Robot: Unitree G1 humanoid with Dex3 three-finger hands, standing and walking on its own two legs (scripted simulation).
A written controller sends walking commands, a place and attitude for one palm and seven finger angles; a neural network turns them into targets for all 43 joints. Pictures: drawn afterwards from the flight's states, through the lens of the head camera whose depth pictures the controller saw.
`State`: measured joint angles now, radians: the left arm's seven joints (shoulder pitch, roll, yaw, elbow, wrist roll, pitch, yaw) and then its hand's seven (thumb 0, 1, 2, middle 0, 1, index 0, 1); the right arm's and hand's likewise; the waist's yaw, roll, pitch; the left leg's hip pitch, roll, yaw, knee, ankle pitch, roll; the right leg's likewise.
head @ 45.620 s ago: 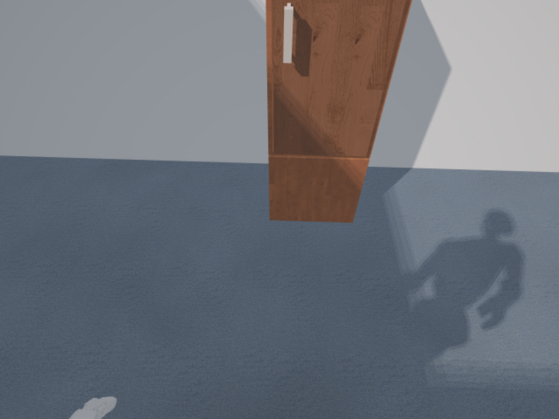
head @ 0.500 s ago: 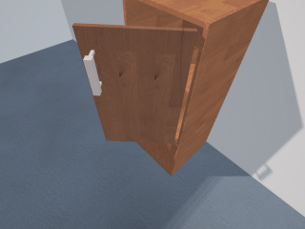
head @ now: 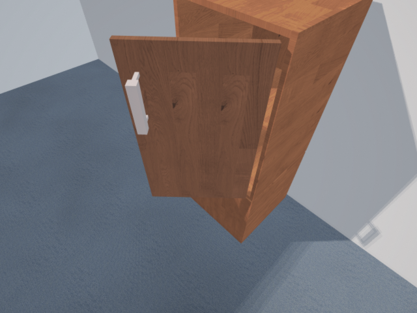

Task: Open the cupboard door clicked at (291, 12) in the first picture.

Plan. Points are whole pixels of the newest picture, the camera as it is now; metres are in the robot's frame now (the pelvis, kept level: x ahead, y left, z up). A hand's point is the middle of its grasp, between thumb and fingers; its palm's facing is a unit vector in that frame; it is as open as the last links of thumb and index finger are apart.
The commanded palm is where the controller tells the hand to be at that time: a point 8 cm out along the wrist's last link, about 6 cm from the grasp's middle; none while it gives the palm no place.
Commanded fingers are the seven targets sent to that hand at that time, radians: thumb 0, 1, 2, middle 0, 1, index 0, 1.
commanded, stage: look again from close up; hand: left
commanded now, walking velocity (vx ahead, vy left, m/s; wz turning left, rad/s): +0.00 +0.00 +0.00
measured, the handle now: (139, 103) +0.55 +0.20 +0.11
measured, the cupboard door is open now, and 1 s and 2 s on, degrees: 45 45 45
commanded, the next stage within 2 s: raise the hand with hooked fingers in 0.02 s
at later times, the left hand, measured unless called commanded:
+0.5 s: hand (114, 294) +0.16 +0.18 -0.03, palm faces +0.03 -1.00 -0.02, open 8.3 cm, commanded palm +0.12 +0.25 -0.02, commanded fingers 0.00 0.43 0.70 -0.23 -0.60 -0.23 -0.60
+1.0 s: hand (78, 255) +0.20 +0.24 +0.04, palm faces +0.13 -0.99 -0.05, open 11.3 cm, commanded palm +0.17 +0.28 +0.04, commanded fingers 0.00 -0.15 0.45 -0.28 -0.98 -0.28 -0.98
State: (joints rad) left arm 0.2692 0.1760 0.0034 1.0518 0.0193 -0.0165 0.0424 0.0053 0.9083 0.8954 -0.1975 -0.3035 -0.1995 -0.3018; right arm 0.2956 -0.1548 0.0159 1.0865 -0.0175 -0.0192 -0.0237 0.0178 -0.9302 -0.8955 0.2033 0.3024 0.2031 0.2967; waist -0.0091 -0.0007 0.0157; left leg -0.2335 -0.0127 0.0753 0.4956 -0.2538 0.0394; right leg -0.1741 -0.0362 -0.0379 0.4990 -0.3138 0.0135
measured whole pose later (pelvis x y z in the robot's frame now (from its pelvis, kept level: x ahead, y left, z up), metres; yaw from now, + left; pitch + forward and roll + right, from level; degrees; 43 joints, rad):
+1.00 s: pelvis -0.03 -0.03 -0.04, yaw +1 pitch +8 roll -1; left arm 0.27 0.34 0.42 0.13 -0.41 -0.27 -0.39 0.01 0.07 0.54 -0.26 -0.84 -0.26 -0.83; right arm 0.33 -0.25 0.02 0.62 0.04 -0.23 -0.09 0.02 -0.90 -0.90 0.21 0.30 0.21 0.30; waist -0.02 0.03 -0.09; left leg -0.64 0.05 0.02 0.87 -0.37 -0.01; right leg -0.55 0.01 -0.09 0.85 -0.44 -0.03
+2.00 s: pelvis -0.02 -0.01 -0.01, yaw +2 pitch +1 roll -1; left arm -0.09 0.43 0.45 0.27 -0.33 -0.02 -0.45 -0.01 -0.50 0.30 -0.30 -1.20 -0.30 -1.20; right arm 0.28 -0.28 0.06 0.61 0.06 -0.21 -0.11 0.02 -0.90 -0.90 0.21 0.30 0.21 0.30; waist 0.01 0.03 -0.02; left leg -0.34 0.01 0.03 0.58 -0.26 0.02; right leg -0.25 -0.01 -0.08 0.54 -0.31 -0.01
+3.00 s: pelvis -0.01 -0.01 -0.01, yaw +0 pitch +5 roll -1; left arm -0.39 0.46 0.45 0.61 -0.26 -0.13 -0.42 -0.01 -0.50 0.30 -0.30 -1.20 -0.30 -1.20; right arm 0.34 -0.28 0.04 0.64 0.06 -0.14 -0.10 0.02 -0.91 -0.90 0.21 0.30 0.21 0.30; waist -0.03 0.02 -0.05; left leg -0.41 0.03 0.05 0.62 -0.29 0.02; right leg -0.34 0.00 -0.05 0.59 -0.34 -0.01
